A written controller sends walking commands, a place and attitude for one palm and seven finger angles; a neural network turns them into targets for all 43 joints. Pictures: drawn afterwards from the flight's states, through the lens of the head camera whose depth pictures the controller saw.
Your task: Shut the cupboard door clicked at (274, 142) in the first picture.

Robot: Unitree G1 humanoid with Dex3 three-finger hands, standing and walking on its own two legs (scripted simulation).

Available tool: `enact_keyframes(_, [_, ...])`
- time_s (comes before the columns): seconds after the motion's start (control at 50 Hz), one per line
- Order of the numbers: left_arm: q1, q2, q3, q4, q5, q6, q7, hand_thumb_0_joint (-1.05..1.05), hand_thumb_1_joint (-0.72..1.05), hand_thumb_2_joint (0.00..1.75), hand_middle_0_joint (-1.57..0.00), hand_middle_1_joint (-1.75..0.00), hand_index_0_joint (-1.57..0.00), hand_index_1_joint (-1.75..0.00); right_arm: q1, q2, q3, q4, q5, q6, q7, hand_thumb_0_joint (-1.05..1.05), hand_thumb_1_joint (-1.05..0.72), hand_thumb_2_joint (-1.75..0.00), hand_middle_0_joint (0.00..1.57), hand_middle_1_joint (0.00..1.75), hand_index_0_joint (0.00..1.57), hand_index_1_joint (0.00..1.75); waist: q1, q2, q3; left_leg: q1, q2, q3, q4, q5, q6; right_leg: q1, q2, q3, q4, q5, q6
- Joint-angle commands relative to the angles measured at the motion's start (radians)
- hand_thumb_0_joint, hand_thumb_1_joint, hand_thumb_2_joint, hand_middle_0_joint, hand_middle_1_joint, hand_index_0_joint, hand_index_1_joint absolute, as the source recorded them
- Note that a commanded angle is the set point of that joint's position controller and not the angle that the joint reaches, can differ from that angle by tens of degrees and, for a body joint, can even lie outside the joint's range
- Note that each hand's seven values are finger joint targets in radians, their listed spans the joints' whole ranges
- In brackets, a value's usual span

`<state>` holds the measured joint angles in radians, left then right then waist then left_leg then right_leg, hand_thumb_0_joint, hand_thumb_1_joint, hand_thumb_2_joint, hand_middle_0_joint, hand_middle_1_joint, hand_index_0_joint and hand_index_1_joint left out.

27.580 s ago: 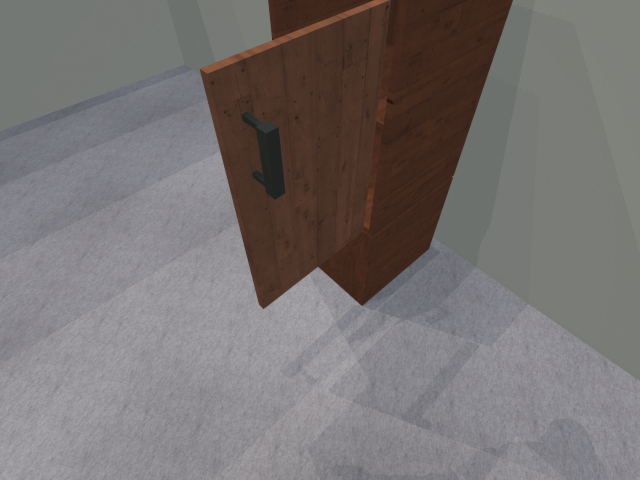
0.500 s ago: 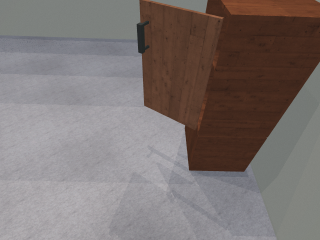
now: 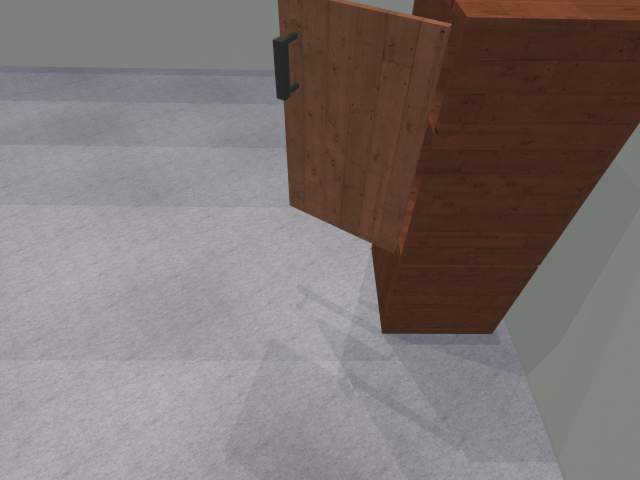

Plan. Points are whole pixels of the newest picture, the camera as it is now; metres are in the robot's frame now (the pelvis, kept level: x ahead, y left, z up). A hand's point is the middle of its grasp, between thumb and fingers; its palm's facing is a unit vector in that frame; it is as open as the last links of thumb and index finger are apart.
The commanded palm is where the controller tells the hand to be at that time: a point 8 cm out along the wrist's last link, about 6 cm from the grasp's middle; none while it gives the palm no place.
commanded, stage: look to check the result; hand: left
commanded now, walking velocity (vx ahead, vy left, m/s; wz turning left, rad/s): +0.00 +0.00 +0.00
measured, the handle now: (288, 66) +0.90 +0.11 +0.11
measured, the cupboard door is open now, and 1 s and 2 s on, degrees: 57 57 57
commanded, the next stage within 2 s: walk to a spot facing it in 0.14 s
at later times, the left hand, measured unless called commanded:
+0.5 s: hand out of the picture -0.01 +0.18 -0.18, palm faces +0.12 -0.97 -0.22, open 7.3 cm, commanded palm none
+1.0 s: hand out of the picture +0.04 +0.25 -0.15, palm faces +0.39 -0.87 -0.31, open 7.3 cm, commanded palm none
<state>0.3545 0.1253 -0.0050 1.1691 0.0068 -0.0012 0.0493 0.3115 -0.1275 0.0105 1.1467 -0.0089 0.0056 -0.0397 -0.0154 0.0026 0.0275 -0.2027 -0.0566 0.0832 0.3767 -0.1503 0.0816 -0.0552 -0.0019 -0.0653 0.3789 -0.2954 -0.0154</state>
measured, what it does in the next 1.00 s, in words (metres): steps on the spot, turning left: left foot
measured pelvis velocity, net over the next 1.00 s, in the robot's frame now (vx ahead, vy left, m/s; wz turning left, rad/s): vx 0.00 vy -0.01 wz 0.45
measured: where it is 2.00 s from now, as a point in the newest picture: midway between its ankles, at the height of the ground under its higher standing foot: outside the picture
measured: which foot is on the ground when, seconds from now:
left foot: down 0.00-0.52, up 0.54-0.68, down 0.70-1.00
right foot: down 0.00-0.70, up 0.72-1.00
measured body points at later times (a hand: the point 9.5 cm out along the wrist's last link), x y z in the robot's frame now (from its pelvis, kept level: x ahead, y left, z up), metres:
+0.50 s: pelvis +0.00 +0.00 -0.01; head +0.02 +0.00 +0.44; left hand -0.02 +0.23 -0.16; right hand +0.01 -0.23 -0.17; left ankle +0.04 +0.07 -0.74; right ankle -0.05 -0.10 -0.74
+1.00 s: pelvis +0.00 -0.01 -0.01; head +0.06 +0.00 +0.43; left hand +0.02 +0.29 -0.13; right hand +0.17 -0.23 -0.16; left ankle +0.02 +0.12 -0.74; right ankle +0.05 -0.14 -0.73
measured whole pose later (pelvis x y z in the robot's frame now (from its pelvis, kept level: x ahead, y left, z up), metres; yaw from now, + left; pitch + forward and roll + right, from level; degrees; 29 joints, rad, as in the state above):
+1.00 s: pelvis +0.00 -0.01 -0.01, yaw +26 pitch +2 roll -1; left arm 0.10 0.25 0.05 0.82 0.02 0.03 0.02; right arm 0.19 -0.27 -0.07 0.89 -0.03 0.06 0.01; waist -0.05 0.05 0.09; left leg -0.42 -0.05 -0.11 0.54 -0.15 0.01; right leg -0.32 -0.01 -0.01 0.64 -0.41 0.04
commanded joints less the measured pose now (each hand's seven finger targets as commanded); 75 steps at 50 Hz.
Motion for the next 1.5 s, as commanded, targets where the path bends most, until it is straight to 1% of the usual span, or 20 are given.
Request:
enact_keyframes(0.0, [0.106, 0.091, 0.018, -0.009, 0.001, -0.007, 0.000, 0.00, 0.90, 0.90, -0.20, -0.30, -0.20, -0.30, 0.069, -0.106, -0.016, -0.020, -0.001, -0.007, -0.007, 0.00, -0.90, -0.90, 0.20, 0.30, 0.20, 0.30, 0.007, 0.000, 0.086, 0.033, 0.161, -0.191, -0.095, 0.014, -0.023, -0.133, -0.101, 0.099, -0.085, 0.039, -0.032])
enact_keyframes(0.4, [0.045, 0.151, 0.065, -0.086, 0.009, 0.014, 0.004, 0.00, 0.90, 0.90, -0.20, -0.30, -0.20, -0.30, 0.002, -0.162, -0.048, -0.098, -0.006, 0.016, 0.006, 0.00, -0.90, -0.90, 0.20, 0.30, 0.20, 0.30, 0.017, 0.019, 0.034, -0.139, 0.169, -0.317, -0.020, 0.067, -0.004, -0.059, -0.127, 0.037, 0.040, 0.025, -0.032])
enact_keyframes(0.5, [-0.020, 0.205, 0.093, -0.165, 0.016, 0.013, 0.008, 0.00, 0.90, 0.90, -0.20, -0.30, -0.20, -0.30, -0.030, -0.140, -0.072, -0.167, -0.014, 0.035, 0.023, 0.00, -0.90, -0.90, 0.20, 0.30, 0.20, 0.30, 0.020, -0.190, 0.016, -0.286, 0.041, -0.090, 0.390, -0.173, -0.074, -0.022, -0.391, 0.131, -0.050, 0.184, -0.174])
enact_keyframes(0.54, [-0.076, 0.220, 0.096, -0.200, 0.023, 0.007, 0.011, 0.00, 0.90, 0.90, -0.20, -0.30, -0.20, -0.30, -0.080, -0.138, -0.083, -0.202, -0.014, 0.040, 0.031, 0.00, -0.90, -0.90, 0.20, 0.30, 0.20, 0.30, 0.010, -0.116, 0.069, -0.352, 0.100, -0.062, 0.617, -0.362, -0.090, -0.044, -0.455, 0.091, -0.015, 0.448, -0.214])
enact_keyframes(0.64, [-0.106, 0.289, 0.109, -0.248, 0.013, 0.012, -0.006, 0.00, 0.90, 0.90, -0.20, -0.30, -0.20, -0.30, -0.020, -0.153, -0.080, -0.243, -0.020, 0.040, 0.051, 0.00, -0.90, -0.90, 0.20, 0.30, 0.20, 0.30, -0.042, -0.033, 0.015, -0.066, 0.082, 0.037, 0.239, -0.035, -0.077, -0.127, -0.330, -0.146, 0.330, 0.561, -0.041])
enact_keyframes(0.66, [-0.083, 0.258, 0.107, -0.273, 0.006, 0.019, -0.014, 0.00, 0.90, 0.90, -0.20, -0.30, -0.20, -0.30, 0.041, -0.232, -0.098, -0.245, -0.026, 0.033, 0.049, 0.00, -0.90, -0.90, 0.20, 0.30, 0.20, 0.30, -0.062, 0.174, -0.032, 0.057, 0.217, -0.228, 0.119, 0.311, 0.013, -0.299, -0.228, -0.181, 0.536, 0.292, 0.043])
enact_keyframes(0.68, [-0.119, 0.205, 0.089, -0.326, 0.001, 0.022, -0.015, 0.00, 0.90, 0.90, -0.20, -0.30, -0.20, -0.30, 0.099, -0.337, -0.122, -0.239, -0.028, 0.029, 0.040, 0.00, -0.90, -0.90, 0.20, 0.30, 0.20, 0.30, -0.085, 0.389, -0.070, 0.107, 0.439, -0.575, 0.002, 0.540, 0.161, -0.445, -0.087, -0.115, 0.758, -0.400, 0.084])
enact_keyframes(0.7, [-0.197, 0.234, 0.085, -0.364, 0.014, 0.035, -0.009, 0.00, 0.90, 0.90, -0.20, -0.30, -0.20, -0.30, 0.123, -0.362, -0.124, -0.229, -0.023, 0.031, 0.033, 0.00, -0.90, -0.90, 0.20, 0.30, 0.20, 0.30, -0.103, 0.186, -0.087, 0.046, 0.455, -0.644, -0.044, 0.265, 0.177, -0.439, -0.075, 0.030, 0.838, -0.424, 0.059])
enact_keyframes(0.76, [-0.229, 0.204, 0.095, -0.362, 0.016, 0.033, -0.022, 0.00, 0.90, 0.90, -0.20, -0.30, -0.20, -0.30, -0.039, -0.329, -0.117, -0.289, -0.033, 0.023, 0.023, 0.00, -0.90, -0.90, 0.20, 0.30, 0.20, 0.30, -0.042, 0.117, -0.029, -0.123, 0.351, -0.559, -0.096, -0.195, 0.103, -0.462, -0.087, 0.093, 0.814, -0.209, 0.057])
enact_keyframes(0.94, [-0.088, 0.215, 0.093, -0.368, 0.013, 0.029, -0.026, 0.00, 0.90, 0.90, -0.20, -0.30, -0.20, -0.30, -0.144, -0.314, -0.129, -0.339, -0.022, 0.042, 0.034, 0.00, -0.90, -0.90, 0.20, 0.30, 0.20, 0.30, 0.031, 0.134, -0.100, -0.198, 0.181, -0.430, -0.012, -0.096, 0.021, -0.109, 0.020, 0.027, 0.181, -0.053, 0.058])
enact_keyframes(0.96, [-0.043, 0.253, 0.102, -0.365, 0.018, 0.022, -0.022, 0.00, 0.90, 0.90, -0.20, -0.30, -0.20, -0.30, -0.167, -0.281, -0.127, -0.353, -0.014, 0.045, 0.038, 0.00, -0.90, -0.90, 0.20, 0.30, 0.20, 0.30, 0.057, 0.055, -0.090, -0.293, 0.116, -0.383, 0.058, -0.177, -0.028, -0.011, -0.040, 0.084, 0.020, -0.045, 0.035])
enact_keyframes(0.98, [-0.035, 0.334, 0.121, -0.376, 0.032, 0.014, -0.015, 0.00, 0.90, 0.90, -0.20, -0.30, -0.20, -0.30, -0.167, -0.217, -0.123, -0.370, -0.005, 0.048, 0.045, 0.00, -0.90, -0.90, 0.20, 0.30, 0.20, 0.30, 0.061, -0.168, -0.061, -0.460, -0.012, -0.245, 0.298, -0.326, -0.107, 0.034, -0.280, 0.383, -0.155, -0.216, -0.062])
enact_keyframes(1.0, [-0.106, 0.381, 0.117, -0.399, 0.033, 0.014, -0.011, 0.00, 0.90, 0.90, -0.20, -0.30, -0.20, -0.30, -0.180, -0.226, -0.126, -0.376, -0.014, 0.043, 0.050, 0.00, -0.90, -0.90, 0.20, 0.30, 0.20, 0.30, 0.061, -0.221, -0.022, -0.459, -0.041, -0.146, 0.605, -0.413, -0.137, -0.103, -0.489, 0.504, -0.204, -0.133, -0.160])
enact_keyframes(1.08, [-0.240, 0.266, 0.090, -0.418, 0.025, 0.000, -0.005, 0.00, 0.90, 0.90, -0.20, -0.30, -0.20, -0.30, -0.130, -0.208, -0.117, -0.352, -0.013, 0.055, 0.067, 0.00, -0.90, -0.90, 0.20, 0.30, 0.20, 0.30, -0.037, -0.204, -0.002, -0.403, 0.069, -0.117, 0.846, -0.294, -0.138, -0.148, -0.326, 0.141, -0.008, 0.340, -0.129])
enact_keyframes(1.22, [-0.066, 0.341, 0.118, -0.354, 0.026, 0.004, -0.013, 0.00, 0.90, 0.90, -0.20, -0.30, -0.20, -0.30, -0.204, -0.177, -0.086, -0.375, -0.004, 0.040, 0.076, 0.00, -0.90, -0.90, 0.20, 0.30, 0.20, 0.30, 0.038, -0.224, -0.053, -0.196, 0.036, 0.029, 0.273, -0.237, -0.120, 0.011, -0.320, 0.009, 0.178, 0.674, -0.058])
enact_keyframes(1.26, [-0.074, 0.321, 0.115, -0.365, 0.012, 0.007, -0.018, 0.00, 0.90, 0.90, -0.20, -0.30, -0.20, -0.30, -0.094, -0.250, -0.102, -0.344, -0.011, 0.027, 0.073, 0.00, -0.90, -0.90, 0.20, 0.30, 0.20, 0.30, -0.025, -0.092, -0.136, 0.095, 0.095, -0.047, 0.080, 0.114, -0.081, -0.149, -0.286, -0.062, 0.385, 0.523, 0.022])
enact_keyframes(1.28, [-0.052, 0.251, 0.102, -0.400, 0.006, 0.011, -0.024, 0.00, 0.90, 0.90, -0.20, -0.30, -0.20, -0.30, -0.034, -0.362, -0.131, -0.338, -0.021, 0.020, 0.063, 0.00, -0.90, -0.90, 0.20, 0.30, 0.20, 0.30, -0.050, 0.214, -0.209, 0.309, 0.361, -0.384, 0.103, 0.545, 0.051, -0.421, -0.155, -0.113, 0.596, -0.001, 0.100])
enact_keyframes(1.3, [-0.132, 0.219, 0.076, -0.440, 0.015, 0.015, -0.021, 0.00, 0.90, 0.90, -0.20, -0.30, -0.20, -0.30, 0.044, -0.400, -0.137, -0.316, -0.015, 0.027, 0.057, 0.00, -0.90, -0.90, 0.20, 0.30, 0.20, 0.30, -0.093, 0.258, -0.201, 0.308, 0.470, -0.462, 0.077, 0.683, 0.155, -0.507, -0.111, -0.036, 0.728, -0.403, 0.096])
enact_keyframes(1.36, [-0.249, 0.224, 0.088, -0.430, 0.010, 0.023, -0.028, 0.00, 0.90, 0.90, -0.20, -0.30, -0.20, -0.30, -0.022, -0.346, -0.121, -0.318, -0.026, 0.020, 0.029, 0.00, -0.90, -0.90, 0.20, 0.30, 0.20, 0.30, -0.081, 0.230, -0.085, 0.110, 0.363, -0.449, 0.007, 0.150, 0.126, -0.548, -0.117, 0.062, 0.763, -0.267, 0.083])
enact_keyframes(1.48, [-0.098, 0.206, 0.091, -0.361, 0.019, 0.005, -0.069, 0.00, 0.90, 0.90, -0.20, -0.30, -0.20, -0.30, -0.161, -0.328, -0.115, -0.341, -0.027, 0.018, 0.037, 0.00, -0.90, -0.90, 0.20, 0.30, 0.20, 0.30, 0.020, 0.162, -0.022, -0.162, 0.217, -0.384, -0.011, -0.404, 0.052, -0.219, -0.009, -0.043, 0.306, -0.108, 0.072])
